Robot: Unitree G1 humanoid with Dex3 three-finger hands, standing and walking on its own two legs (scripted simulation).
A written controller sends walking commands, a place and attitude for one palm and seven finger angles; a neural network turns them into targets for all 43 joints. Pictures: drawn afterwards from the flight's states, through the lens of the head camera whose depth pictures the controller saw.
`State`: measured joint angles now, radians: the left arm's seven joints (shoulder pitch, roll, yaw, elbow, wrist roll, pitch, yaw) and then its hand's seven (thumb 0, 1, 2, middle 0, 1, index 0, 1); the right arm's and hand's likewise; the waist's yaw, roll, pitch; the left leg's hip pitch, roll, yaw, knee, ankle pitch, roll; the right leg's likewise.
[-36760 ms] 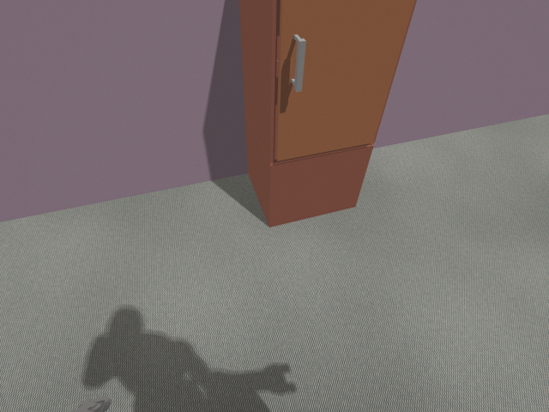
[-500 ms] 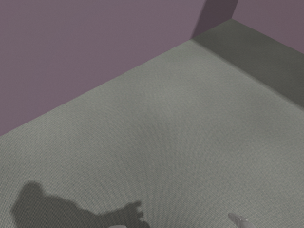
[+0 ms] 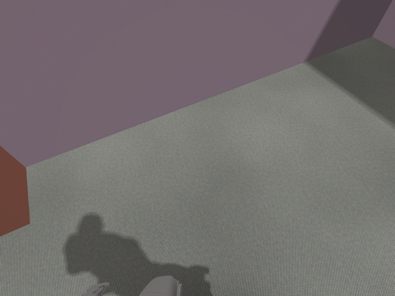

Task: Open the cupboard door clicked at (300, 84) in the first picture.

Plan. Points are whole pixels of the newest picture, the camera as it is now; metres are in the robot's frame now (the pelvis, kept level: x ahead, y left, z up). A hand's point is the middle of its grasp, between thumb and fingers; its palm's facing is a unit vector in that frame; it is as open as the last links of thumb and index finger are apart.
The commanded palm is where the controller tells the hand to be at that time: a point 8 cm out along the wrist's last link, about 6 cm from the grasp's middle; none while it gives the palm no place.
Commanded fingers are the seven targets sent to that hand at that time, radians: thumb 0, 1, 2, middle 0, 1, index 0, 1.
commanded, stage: turn to face it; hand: left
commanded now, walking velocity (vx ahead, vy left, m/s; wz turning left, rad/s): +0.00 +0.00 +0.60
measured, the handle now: out of the picture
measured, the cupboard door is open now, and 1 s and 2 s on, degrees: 39 39 39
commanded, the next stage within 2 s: take the last steps up to it in 1.68 s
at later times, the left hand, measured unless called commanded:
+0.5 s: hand out of the picture +0.04 +0.24 -0.16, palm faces +0.32 -0.91 -0.27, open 7.4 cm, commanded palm none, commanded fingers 0.00 0.90 0.90 -0.20 -0.30 -0.20 -0.30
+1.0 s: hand out of the picture -0.06 +0.17 -0.19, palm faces +0.62 -0.75 -0.22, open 7.4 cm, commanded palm none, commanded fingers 0.00 0.90 0.90 -0.20 -0.30 -0.20 -0.30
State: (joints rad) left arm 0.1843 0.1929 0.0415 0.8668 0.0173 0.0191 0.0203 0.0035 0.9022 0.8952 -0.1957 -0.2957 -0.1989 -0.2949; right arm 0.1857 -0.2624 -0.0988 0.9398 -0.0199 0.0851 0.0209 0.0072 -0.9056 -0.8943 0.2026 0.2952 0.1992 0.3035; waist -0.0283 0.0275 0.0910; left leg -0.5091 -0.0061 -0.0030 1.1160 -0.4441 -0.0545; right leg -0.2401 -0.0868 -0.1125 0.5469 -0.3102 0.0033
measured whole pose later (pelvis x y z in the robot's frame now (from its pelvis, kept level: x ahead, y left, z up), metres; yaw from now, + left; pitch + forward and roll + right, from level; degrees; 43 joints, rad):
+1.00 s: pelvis +0.03 -0.02 -0.01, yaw +37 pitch +1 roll +1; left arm 0.25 0.24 0.06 0.92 0.01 0.04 0.01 0.00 0.90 0.89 -0.20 -0.30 -0.20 -0.30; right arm 0.11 -0.23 -0.07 0.90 -0.02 0.04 0.02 0.01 -0.91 -0.89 0.20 0.29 0.20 0.30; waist 0.01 -0.07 0.11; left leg -0.31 -0.01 0.07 0.62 -0.31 0.03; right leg -0.31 -0.16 -0.18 0.83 -0.52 0.06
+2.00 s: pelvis +0.07 -0.01 +0.00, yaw +64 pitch +0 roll -1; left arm 0.22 0.22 0.06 0.97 0.02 0.03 -0.02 0.01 0.91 0.90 -0.19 -0.30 -0.20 -0.29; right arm 0.19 -0.18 -0.03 0.97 -0.03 0.01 -0.01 0.00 -0.90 -0.89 0.21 0.30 0.20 0.30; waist 0.02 0.01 0.05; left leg -0.22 -0.01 -0.01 0.49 -0.27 0.04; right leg -0.35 -0.07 -0.07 0.81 -0.48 0.04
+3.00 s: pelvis +0.10 +0.31 -0.01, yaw +68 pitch +0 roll +1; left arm 0.10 0.16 0.05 0.94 0.02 -0.05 -0.02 0.00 0.90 0.90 -0.19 -0.30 -0.20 -0.29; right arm 0.42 -0.14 -0.02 1.14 -0.02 -0.04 0.00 0.00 -0.91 -0.89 0.20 0.30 0.20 0.30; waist -0.04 0.00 0.05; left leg -0.13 0.01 0.15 0.67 -0.47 0.02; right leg -0.35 -0.05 -0.11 0.60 -0.24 -0.04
